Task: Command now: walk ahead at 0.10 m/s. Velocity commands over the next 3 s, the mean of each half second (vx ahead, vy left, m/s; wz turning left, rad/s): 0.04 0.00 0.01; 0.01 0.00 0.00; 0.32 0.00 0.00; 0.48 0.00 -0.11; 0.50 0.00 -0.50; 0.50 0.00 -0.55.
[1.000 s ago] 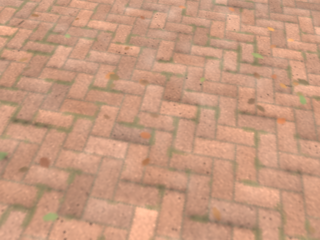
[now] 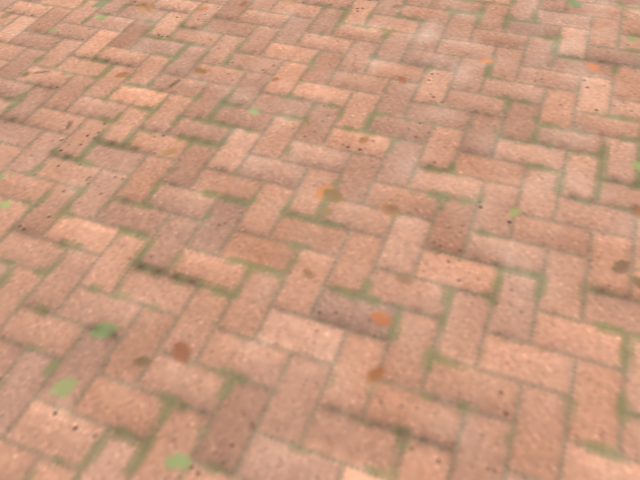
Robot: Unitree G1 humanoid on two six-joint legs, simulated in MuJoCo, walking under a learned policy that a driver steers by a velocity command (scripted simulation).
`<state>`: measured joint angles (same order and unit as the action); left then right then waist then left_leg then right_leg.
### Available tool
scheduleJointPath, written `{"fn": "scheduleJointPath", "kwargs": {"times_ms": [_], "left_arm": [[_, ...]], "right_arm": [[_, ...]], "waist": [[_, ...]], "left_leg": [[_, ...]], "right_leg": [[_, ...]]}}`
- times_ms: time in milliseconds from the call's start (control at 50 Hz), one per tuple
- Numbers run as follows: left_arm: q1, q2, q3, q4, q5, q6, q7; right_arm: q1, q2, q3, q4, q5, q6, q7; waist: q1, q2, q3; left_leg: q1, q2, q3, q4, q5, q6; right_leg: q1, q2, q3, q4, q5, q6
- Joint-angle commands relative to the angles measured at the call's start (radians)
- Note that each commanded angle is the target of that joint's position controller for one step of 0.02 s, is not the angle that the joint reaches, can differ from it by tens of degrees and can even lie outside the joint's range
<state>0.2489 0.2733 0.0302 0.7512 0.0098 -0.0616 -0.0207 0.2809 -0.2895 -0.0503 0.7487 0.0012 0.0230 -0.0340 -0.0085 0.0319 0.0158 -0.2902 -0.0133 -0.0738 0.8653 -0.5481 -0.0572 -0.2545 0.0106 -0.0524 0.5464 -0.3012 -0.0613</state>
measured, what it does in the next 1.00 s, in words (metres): steps on the spot: left foot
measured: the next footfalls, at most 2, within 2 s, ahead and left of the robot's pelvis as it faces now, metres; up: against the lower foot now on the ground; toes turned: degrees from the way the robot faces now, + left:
left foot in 0.26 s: +0.10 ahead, +0.15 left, +0.00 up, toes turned -2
left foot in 1.32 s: +0.21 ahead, +0.18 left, +0.00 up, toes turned +3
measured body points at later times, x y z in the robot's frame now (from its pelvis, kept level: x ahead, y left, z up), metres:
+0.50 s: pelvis +0.05 +0.00 +0.00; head +0.06 +0.00 +0.45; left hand +0.15 +0.27 -0.12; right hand +0.17 -0.27 -0.12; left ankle +0.06 +0.15 -0.74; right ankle +0.00 -0.08 -0.74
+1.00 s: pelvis +0.04 +0.00 +0.00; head +0.04 +0.00 +0.45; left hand +0.08 +0.26 -0.14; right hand +0.10 -0.27 -0.14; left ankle +0.06 +0.15 -0.74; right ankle +0.00 -0.08 -0.74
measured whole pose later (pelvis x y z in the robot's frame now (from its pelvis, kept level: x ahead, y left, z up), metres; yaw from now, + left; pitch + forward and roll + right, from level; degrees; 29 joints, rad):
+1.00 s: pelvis +0.04 +0.00 +0.00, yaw -1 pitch -2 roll +0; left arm 0.24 0.24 0.01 1.02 0.01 0.00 0.01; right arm 0.16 -0.25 -0.05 1.07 0.00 0.01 -0.05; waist 0.01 0.01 0.03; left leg -0.20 0.03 -0.04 0.45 -0.22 -0.04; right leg -0.10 0.03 -0.05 0.43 -0.31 -0.05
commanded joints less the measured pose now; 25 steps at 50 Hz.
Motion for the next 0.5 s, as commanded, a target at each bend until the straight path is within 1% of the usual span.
{"fn": "scheduleJointPath", "kwargs": {"times_ms": [20,40,60,100,160,200,220,240,260,280,300,320,340,360,400,500], "left_arm": [[-0.007,0.14,0.025,-0.052,-0.002,-0.007,0.008],[-0.029,0.121,0.018,-0.05,0.0,-0.004,0.012],[-0.035,0.112,0.016,-0.043,0.003,0.0,0.016],[-0.042,0.112,0.016,-0.033,0.0,0.012,0.022],[-0.038,0.131,0.021,-0.011,-0.004,0.03,0.025],[-0.054,0.124,0.019,0.002,-0.008,0.037,0.023],[-0.069,0.116,0.017,0.009,-0.012,0.039,0.022],[-0.072,0.11,0.015,0.02,-0.018,0.04,0.021],[-0.047,0.103,0.013,0.034,-0.015,0.035,0.019],[-0.017,0.094,0.011,0.041,0.006,0.028,0.014],[0.028,0.098,0.013,0.05,0.011,0.026,0.008],[-0.009,0.104,0.01,0.059,0.011,0.025,0.005],[-0.041,0.099,0.009,0.058,0.003,0.026,0.006],[-0.048,0.093,0.008,0.061,-0.002,0.03,0.008],[-0.044,0.1,0.01,0.072,-0.003,0.042,0.011],[-0.046,0.102,0.011,0.104,-0.004,0.055,0.015]], "right_arm": [[-0.039,-0.087,-0.029,-0.064,0.0,-0.009,-0.01],[-0.031,-0.071,-0.026,-0.05,0.003,-0.006,-0.008],[-0.021,-0.053,-0.021,-0.037,0.005,-0.004,-0.005],[-0.034,-0.036,-0.015,-0.03,0.007,-0.002,-0.003],[-0.083,-0.047,-0.015,-0.038,0.01,0.004,-0.008],[-0.092,-0.055,-0.017,-0.034,0.012,0.005,-0.012],[-0.09,-0.055,-0.017,-0.03,0.009,0.003,-0.013],[-0.085,-0.055,-0.016,-0.025,0.001,0.0,-0.013],[-0.087,-0.082,-0.02,-0.024,-0.01,-0.003,-0.015],[-0.09,-0.131,-0.03,-0.027,-0.013,-0.004,-0.02],[-0.112,-0.159,-0.04,-0.013,-0.001,-0.004,-0.018],[-0.131,-0.118,-0.036,-0.019,0.002,-0.006,-0.013],[-0.13,-0.095,-0.031,-0.01,-0.003,-0.008,-0.011],[-0.127,-0.092,-0.031,0.001,-0.005,-0.01,-0.011],[-0.112,-0.087,-0.03,0.026,-0.004,-0.017,-0.01],[-0.126,-0.092,-0.032,0.073,-0.003,-0.018,-0.011]], "waist": [[0.012,-0.116,-0.028],[0.001,-0.119,-0.037],[-0.004,-0.136,-0.05],[0.001,-0.145,-0.069],[0.021,-0.139,-0.07],[0.019,-0.143,-0.062],[0.009,-0.135,-0.055],[-0.006,-0.117,-0.046],[-0.003,-0.082,-0.048],[0.024,-0.018,-0.057],[0.065,0.062,-0.058],[0.03,0.043,-0.045],[0.018,0.027,-0.043],[0.018,0.02,-0.052],[0.018,0.012,-0.063],[0.02,-0.011,-0.051]], "left_leg": [[-0.237,0.069,-0.04,0.121,0.056,-0.02],[-0.176,0.074,-0.029,0.076,0.111,-0.026],[-0.129,0.069,-0.01,0.031,0.151,-0.033],[-0.06,0.062,0.02,-0.068,0.191,-0.039],[-0.017,0.058,0.036,-0.184,0.223,-0.038],[0.009,0.064,0.037,-0.259,0.266,-0.028],[0.04,0.064,0.041,-0.327,0.32,-0.018],[0.095,0.066,0.041,-0.432,0.445,-0.001],[0.163,0.086,0.007,-0.47,0.604,0.018],[0.22,0.128,-0.033,-0.44,0.769,0.039],[0.224,0.118,-0.025,-0.377,0.754,0.071],[0.221,0.104,-0.017,-0.378,0.717,0.071],[0.22,0.101,-0.022,-0.387,0.715,0.065],[0.217,0.097,-0.022,-0.389,0.728,0.062],[0.218,0.092,-0.015,-0.387,0.739,0.059],[0.2,0.084,-0.008,-0.4,0.701,0.059]], "right_leg": [[0.222,-0.297,0.324,-0.219,0.602,-0.148],[0.195,-0.256,0.253,-0.214,0.699,-0.13],[0.188,-0.225,0.198,-0.204,0.777,-0.12],[0.188,-0.19,0.136,-0.189,0.852,-0.111],[0.193,-0.203,0.147,-0.176,0.863,-0.12],[0.184,-0.214,0.167,-0.172,0.81,-0.13],[0.169,-0.209,0.168,-0.166,0.761,-0.125],[0.142,-0.195,0.164,-0.164,0.677,-0.103],[0.112,-0.169,0.163,-0.171,0.534,-0.067],[0.075,-0.119,0.136,-0.167,0.355,-0.032],[0.058,-0.07,0.108,-0.199,0.267,-0.004],[0.056,-0.057,0.097,-0.185,0.254,0.008],[0.055,-0.051,0.086,-0.171,0.285,0.011],[0.07,-0.053,0.082,-0.16,0.332,0.012],[0.092,-0.056,0.08,-0.153,0.384,0.012],[0.113,-0.059,0.079,-0.155,0.376,0.011]]}}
